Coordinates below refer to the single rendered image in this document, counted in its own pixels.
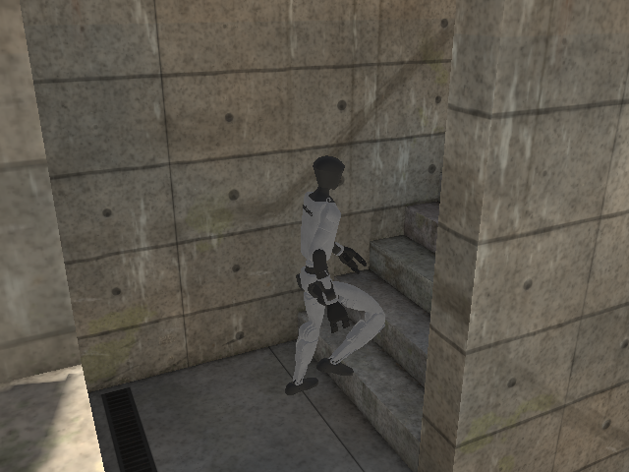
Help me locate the stairs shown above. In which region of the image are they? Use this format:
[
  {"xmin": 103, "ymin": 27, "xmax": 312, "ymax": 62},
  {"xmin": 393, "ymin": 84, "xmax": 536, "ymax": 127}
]
[{"xmin": 298, "ymin": 172, "xmax": 442, "ymax": 472}]

